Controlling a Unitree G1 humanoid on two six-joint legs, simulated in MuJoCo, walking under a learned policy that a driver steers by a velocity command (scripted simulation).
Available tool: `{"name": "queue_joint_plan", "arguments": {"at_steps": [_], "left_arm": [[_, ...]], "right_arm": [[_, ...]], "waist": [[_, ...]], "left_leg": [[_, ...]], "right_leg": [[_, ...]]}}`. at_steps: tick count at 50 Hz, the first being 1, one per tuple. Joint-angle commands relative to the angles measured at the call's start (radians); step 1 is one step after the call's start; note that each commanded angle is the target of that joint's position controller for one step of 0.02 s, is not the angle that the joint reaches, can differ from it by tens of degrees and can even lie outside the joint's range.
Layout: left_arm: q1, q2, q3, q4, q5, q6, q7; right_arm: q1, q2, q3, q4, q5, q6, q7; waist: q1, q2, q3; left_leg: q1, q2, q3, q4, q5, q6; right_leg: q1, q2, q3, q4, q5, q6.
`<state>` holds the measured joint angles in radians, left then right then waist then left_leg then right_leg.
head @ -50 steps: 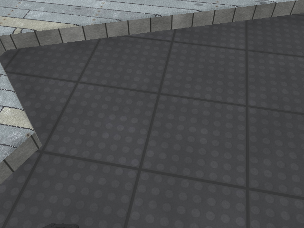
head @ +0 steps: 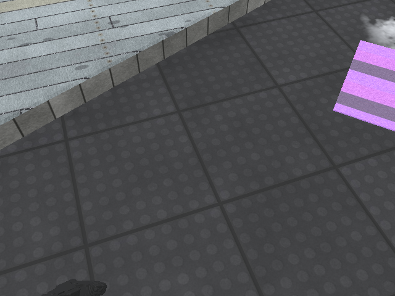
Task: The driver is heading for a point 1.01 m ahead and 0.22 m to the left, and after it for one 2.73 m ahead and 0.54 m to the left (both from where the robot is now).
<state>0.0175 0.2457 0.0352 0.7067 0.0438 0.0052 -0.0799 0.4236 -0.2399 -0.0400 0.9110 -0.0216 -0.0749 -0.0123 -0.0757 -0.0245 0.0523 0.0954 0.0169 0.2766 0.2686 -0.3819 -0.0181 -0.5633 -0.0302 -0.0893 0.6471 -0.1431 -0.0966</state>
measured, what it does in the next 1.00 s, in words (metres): walks ahead, turning left: right foot, then left foot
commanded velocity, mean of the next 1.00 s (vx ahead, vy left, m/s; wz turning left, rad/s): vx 0.50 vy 0.00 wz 0.30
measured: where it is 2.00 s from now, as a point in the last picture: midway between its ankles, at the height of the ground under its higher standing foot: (121, 157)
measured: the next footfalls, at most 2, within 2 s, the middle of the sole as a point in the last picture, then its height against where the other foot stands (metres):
right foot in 0.04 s outside the picture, level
left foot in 0.60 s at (169, 292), level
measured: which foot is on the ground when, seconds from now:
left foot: down 0.00-0.06, up 0.08-0.58, down 0.60-1.00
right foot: up 0.00-0.02, down 0.04-0.62, up 0.64-1.00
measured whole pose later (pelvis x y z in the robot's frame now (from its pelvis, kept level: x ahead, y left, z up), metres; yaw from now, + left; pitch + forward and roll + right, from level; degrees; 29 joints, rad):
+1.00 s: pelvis +0.53 +0.05 +0.01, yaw +23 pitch +2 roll +0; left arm 0.07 0.26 0.02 0.75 0.04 -0.02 -0.02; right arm 0.40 -0.27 -0.07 0.88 0.00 -0.04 0.01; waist -0.07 -0.04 0.04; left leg -0.03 -0.15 -0.13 0.29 -0.27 0.12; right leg -0.65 -0.09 0.04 0.72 -0.06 0.06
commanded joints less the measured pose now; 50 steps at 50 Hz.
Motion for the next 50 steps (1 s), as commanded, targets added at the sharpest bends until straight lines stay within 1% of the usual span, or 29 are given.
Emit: {"name": "queue_joint_plan", "arguments": {"at_steps": [1,2,3,4,5,6,7,8,9,10,12,16,20,24,27,28,29,30,31,32,33,34,35,36,37,38,40,45,50], "left_arm": [[0.085,0.083,0.028,-0.032,0.009,-0.021,0.018],[0.254,0.104,0.042,0.027,0.018,-0.033,0.031],[0.413,0.178,0.065,0.067,0.029,-0.039,0.049],[0.391,0.279,0.085,0.059,-0.002,-0.032,0.06],[0.389,0.259,0.086,0.046,-0.02,-0.02,0.072],[0.325,0.208,0.072,0.061,-0.023,-0.026,0.08],[0.292,0.149,0.054,0.076,-0.022,-0.038,0.079],[0.26,0.116,0.042,0.086,-0.022,-0.052,0.08],[0.228,0.092,0.033,0.087,-0.023,-0.062,0.08],[0.245,0.082,0.029,0.097,-0.022,-0.077,0.077],[0.263,0.097,0.033,0.121,-0.028,-0.095,0.077],[0.314,0.097,0.03,0.152,-0.026,-0.106,0.079],[0.34,0.089,0.022,0.177,-0.029,-0.111,0.087],[0.415,0.101,0.019,0.221,-0.025,-0.103,0.105],[0.402,0.14,0.024,0.231,-0.02,-0.092,0.117],[0.391,0.156,0.027,0.23,-0.017,-0.085,0.122],[0.379,0.171,0.031,0.224,-0.014,-0.076,0.122],[0.359,0.18,0.033,0.212,-0.019,-0.07,0.119],[0.355,0.144,0.024,0.176,-0.021,-0.076,0.112],[0.374,0.07,0.013,0.104,-0.038,-0.086,0.088],[0.259,0.127,0.019,0.092,-0.019,-0.097,0.085],[0.226,0.118,0.015,0.07,-0.033,-0.112,0.08],[0.241,0.119,0.017,0.08,-0.034,-0.117,0.081],[0.236,0.112,0.017,0.085,-0.016,-0.099,0.082],[0.29,0.096,0.012,0.087,-0.003,-0.078,0.078],[0.289,0.095,0.011,0.084,0.005,-0.06,0.077],[0.256,0.085,0.01,0.068,0.006,-0.042,0.072],[0.049,0.081,0.005,-0.011,-0.002,-0.038,0.063],[-0.09,0.091,-0.004,-0.069,-0.013,-0.052,0.057]], "right_arm": [[0.032,-0.196,-0.038,-0.016,-0.001,0.011,-0.009],[0.02,-0.192,-0.033,-0.02,0.005,0.017,-0.008],[0.023,-0.142,-0.017,-0.054,0.005,0.015,-0.004],[0.074,-0.06,-0.002,-0.107,0.027,0.01,0.017],[-0.041,-0.164,-0.027,-0.111,0.014,0.01,0.012],[-0.101,-0.135,-0.02,-0.123,0.029,0.002,0.015],[-0.082,-0.113,-0.014,-0.103,0.033,-0.003,0.016],[-0.066,-0.103,-0.015,-0.086,0.018,0.01,0.019],[-0.005,-0.089,-0.013,-0.055,0.004,0.031,0.023],[0.011,-0.082,-0.015,-0.044,-0.004,0.045,0.027],[-0.016,-0.074,-0.02,-0.045,-0.005,0.057,0.039],[-0.157,-0.064,-0.024,-0.079,0.001,0.059,0.049],[-0.275,-0.04,-0.011,-0.115,-0.003,0.053,0.059],[-0.386,-0.028,0.001,-0.165,-0.009,0.049,0.07],[-0.335,-0.048,-0.007,-0.163,-0.011,0.052,0.065],[-0.277,-0.063,-0.014,-0.149,-0.013,0.053,0.06],[-0.185,-0.085,-0.026,-0.125,-0.016,0.049,0.055],[-0.043,-0.12,-0.046,-0.082,-0.025,0.041,0.048],[0.081,-0.218,-0.078,-0.06,-0.032,0.041,0.032],[0.01,-0.305,-0.099,-0.083,-0.014,0.05,0.029],[0.002,-0.269,-0.096,-0.077,0.018,0.057,0.027],[-0.053,-0.224,-0.083,-0.077,0.019,0.057,0.02],[-0.091,-0.171,-0.069,-0.074,0.015,0.055,0.019],[-0.139,-0.139,-0.059,-0.08,0.021,0.05,0.017],[-0.153,-0.142,-0.055,-0.088,0.023,0.042,0.014],[-0.141,-0.139,-0.053,-0.083,0.026,0.03,0.017],[-0.122,-0.166,-0.059,-0.077,0.024,0.016,0.019],[-0.026,-0.185,-0.066,-0.068,0.024,0.02,0.019],[0.045,-0.195,-0.068,-0.066,0.011,0.025,0.008]], "waist": [[0.096,0.133,-0.061],[0.174,0.096,-0.152],[0.228,-0.009,-0.277],[0.158,-0.25,-0.382],[0.205,-0.049,-0.339],[0.175,-0.022,-0.208],[0.127,0.025,-0.116],[0.088,0.028,-0.076],[0.057,0.014,-0.066],[0.054,-0.016,-0.053],[0.046,-0.023,-0.029],[0.075,-0.02,0.025],[0.099,-0.032,0.051],[0.129,-0.027,0.068],[0.087,-0.064,0.01],[0.058,-0.08,-0.028],[0.017,-0.083,-0.083],[-0.056,-0.052,-0.157],[-0.101,0.067,-0.254],[-0.008,0.293,-0.313],[-0.046,0.084,-0.25],[-0.012,0.05,-0.136],[0.039,-0.027,-0.054],[0.075,-0.056,-0.021],[0.102,0.01,-0.038],[0.108,0.015,-0.037],[0.11,0.018,-0.032],[0.034,0.073,-0.009],[-0.022,0.09,-0.012]], "left_leg": [[-0.007,0.26,-0.055,0.235,1.108,0.124],[-0.096,0.238,-0.029,0.439,1.025,0.106],[-0.325,0.208,-0.029,0.723,0.627,0.085],[-0.714,0.002,-0.085,1.087,-0.16,0.028],[-0.793,0.021,-0.253,1.142,-0.089,0.037],[-0.81,0.061,-0.283,1.111,-0.01,0.051],[-0.743,0.09,-0.293,1.009,0.03,0.057],[-0.687,0.109,-0.309,0.933,0.044,0.058],[-0.619,0.104,-0.313,0.905,0.067,0.056],[-0.58,0.093,-0.318,0.894,0.071,0.056],[-0.627,0.085,-0.322,0.858,0.125,0.054],[-0.766,0.076,-0.327,0.734,0.286,0.048],[-0.765,0.06,-0.263,0.539,0.406,0.051],[-0.756,0.033,-0.178,0.393,0.378,0.09],[-0.636,-0.047,-0.116,0.357,0.237,0.149],[-0.567,-0.08,-0.103,0.355,0.178,0.174],[-0.46,-0.108,-0.109,0.329,0.135,0.203],[-0.256,-0.113,-0.153,0.239,0.158,0.241],[-0.019,0.093,-0.422,0.2,0.091,0.313],[0.218,0.343,-1.014,0.068,0.18,0.496],[0.178,0.313,-0.939,0.027,0.188,0.468],[0.051,0.293,-0.812,0.008,0.238,0.425],[-0.083,0.246,-0.722,-0.016,0.348,0.373],[-0.171,0.169,-0.628,-0.034,0.398,0.315],[-0.224,0.163,-0.589,-0.044,0.476,0.328],[-0.247,0.146,-0.571,-0.046,0.542,0.331],[-0.286,0.104,-0.531,-0.064,0.535,0.322],[-0.224,0.064,-0.538,-0.06,0.522,0.263],[-0.099,0.088,-0.598,0.009,0.599,0.249]], "right_leg": [[0.2,0.109,-0.053,-0.072,-0.119,-0.07],[0.428,0.128,-0.033,-0.158,-0.057,-0.099],[0.711,-0.075,0.216,-0.178,-0.156,-0.146],[0.958,-0.374,0.77,-0.307,-0.121,-0.285],[0.891,-0.366,0.71,-0.343,0.022,-0.271],[0.772,-0.327,0.523,-0.336,0.146,-0.245],[0.617,-0.279,0.406,-0.367,0.256,-0.195],[0.536,-0.234,0.32,-0.392,0.282,-0.149],[0.467,-0.206,0.252,-0.433,0.249,-0.118],[0.422,-0.204,0.226,-0.445,0.317,-0.116],[0.421,-0.19,0.171,-0.493,0.277,-0.109],[0.475,-0.167,0.073,-0.537,0.265,-0.065],[0.518,-0.16,-0.014,-0.538,0.337,-0.037],[0.643,-0.192,-0.07,-0.484,0.509,-0.024],[0.716,-0.211,-0.115,-0.318,0.919,-0.003],[0.724,-0.217,-0.126,-0.214,1.034,-0.002],[0.701,-0.221,-0.131,-0.059,1.043,-0.008],[0.595,-0.205,-0.143,0.166,0.889,0.003],[0.369,-0.148,-0.153,0.495,0.446,0.028],[-0.071,0.103,-0.038,0.834,-0.406,0.082],[-0.181,0.03,0.145,0.842,-0.319,0.067],[-0.191,-0.019,0.147,0.765,-0.225,0.064],[-0.134,-0.05,0.135,0.662,-0.187,0.069],[-0.074,-0.071,0.135,0.601,-0.168,0.078],[-0.012,-0.075,0.131,0.561,-0.168,0.097],[0.004,-0.079,0.125,0.533,-0.178,0.114],[-0.001,-0.078,0.102,0.449,-0.14,0.14],[-0.091,-0.06,0.084,0.189,0.059,0.164],[-0.104,-0.013,0.093,0.019,0.11,0.146]]}}
Keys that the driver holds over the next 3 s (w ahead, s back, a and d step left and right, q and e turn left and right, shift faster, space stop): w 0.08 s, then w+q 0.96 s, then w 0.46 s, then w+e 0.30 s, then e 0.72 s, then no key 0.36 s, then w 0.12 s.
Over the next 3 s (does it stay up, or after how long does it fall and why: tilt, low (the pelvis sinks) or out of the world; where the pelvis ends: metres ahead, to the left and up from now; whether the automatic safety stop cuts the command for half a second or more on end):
stays up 1.05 0.30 0.01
